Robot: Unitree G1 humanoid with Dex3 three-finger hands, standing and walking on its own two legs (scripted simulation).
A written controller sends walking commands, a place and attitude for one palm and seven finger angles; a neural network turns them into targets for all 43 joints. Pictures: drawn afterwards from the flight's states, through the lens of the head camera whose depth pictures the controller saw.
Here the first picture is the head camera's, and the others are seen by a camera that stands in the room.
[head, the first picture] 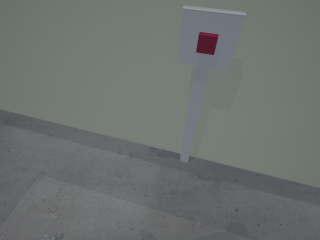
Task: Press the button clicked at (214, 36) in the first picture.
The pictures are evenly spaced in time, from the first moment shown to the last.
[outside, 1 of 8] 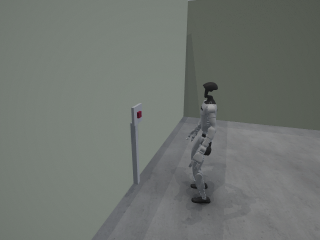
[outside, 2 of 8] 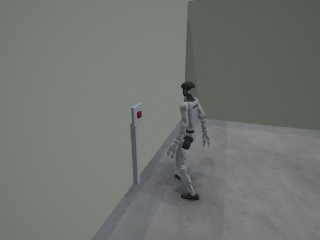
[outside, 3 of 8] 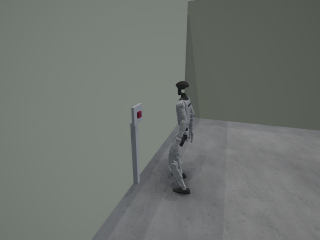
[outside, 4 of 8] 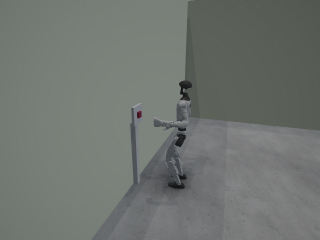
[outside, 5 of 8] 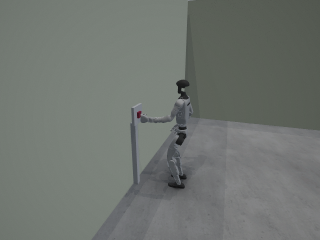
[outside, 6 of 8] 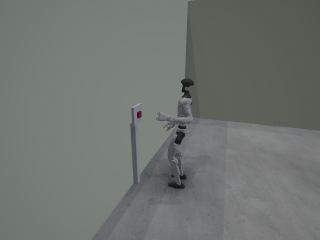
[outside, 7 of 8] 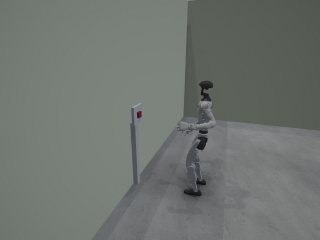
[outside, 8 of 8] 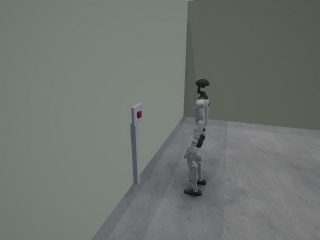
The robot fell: no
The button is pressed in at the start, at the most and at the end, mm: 0 13 0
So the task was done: yes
